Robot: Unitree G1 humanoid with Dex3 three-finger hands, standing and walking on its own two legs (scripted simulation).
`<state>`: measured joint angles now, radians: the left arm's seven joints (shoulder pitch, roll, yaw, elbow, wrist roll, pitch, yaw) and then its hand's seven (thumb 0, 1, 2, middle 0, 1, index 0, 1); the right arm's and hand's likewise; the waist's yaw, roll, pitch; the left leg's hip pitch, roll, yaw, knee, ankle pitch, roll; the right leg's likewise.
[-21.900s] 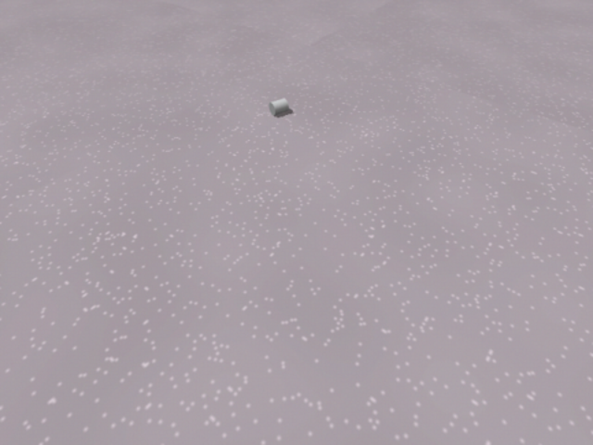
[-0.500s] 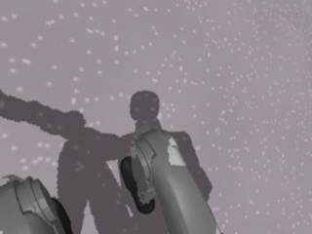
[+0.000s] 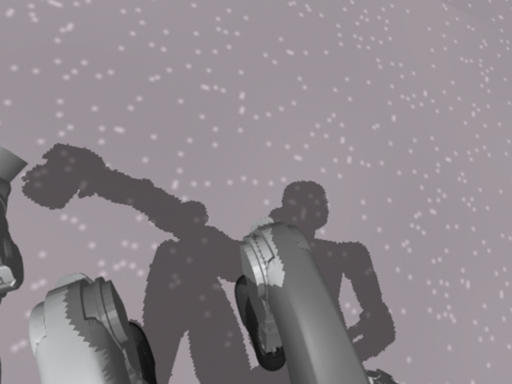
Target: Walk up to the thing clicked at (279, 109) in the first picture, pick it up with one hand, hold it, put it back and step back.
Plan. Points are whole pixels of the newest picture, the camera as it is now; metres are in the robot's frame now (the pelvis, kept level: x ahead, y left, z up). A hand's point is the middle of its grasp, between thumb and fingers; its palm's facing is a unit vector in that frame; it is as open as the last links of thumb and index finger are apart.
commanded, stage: lift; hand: left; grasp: from above
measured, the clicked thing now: out of the picture +0.51 +0.30 -0.19
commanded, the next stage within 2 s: hold in 1.58 s
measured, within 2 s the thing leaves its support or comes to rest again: neither
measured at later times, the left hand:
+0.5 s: hand out of the picture +0.44 +0.31 -0.03, palm faces -0.30 -0.28 -0.91, open 10.2 cm
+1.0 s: hand out of the picture +0.38 +0.29 +0.17, palm faces -0.30 -0.31 -0.90, open 10.2 cm
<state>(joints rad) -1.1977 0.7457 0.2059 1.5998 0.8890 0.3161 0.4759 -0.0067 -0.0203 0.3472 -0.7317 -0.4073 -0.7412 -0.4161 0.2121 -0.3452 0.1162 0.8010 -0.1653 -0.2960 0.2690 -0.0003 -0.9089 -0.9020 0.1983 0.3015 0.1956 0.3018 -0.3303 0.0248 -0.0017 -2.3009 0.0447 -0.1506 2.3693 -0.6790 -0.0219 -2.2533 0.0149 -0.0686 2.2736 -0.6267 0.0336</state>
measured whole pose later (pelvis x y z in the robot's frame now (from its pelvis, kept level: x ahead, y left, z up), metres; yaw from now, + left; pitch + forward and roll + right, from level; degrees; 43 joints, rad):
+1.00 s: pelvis +0.02 +0.00 +0.25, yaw +6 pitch +27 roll -3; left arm -0.63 0.36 -0.09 0.99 0.74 0.53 0.26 -0.01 0.04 0.23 -0.79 -0.29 -0.80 -0.30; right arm 0.16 -0.25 0.01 0.81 0.04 -0.11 -0.03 0.00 -0.90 -0.90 0.20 0.30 0.20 0.30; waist -0.11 0.07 -0.22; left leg -1.43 0.06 -0.05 1.54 -0.57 -0.03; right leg -1.41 -0.01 -0.04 1.50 -0.55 0.01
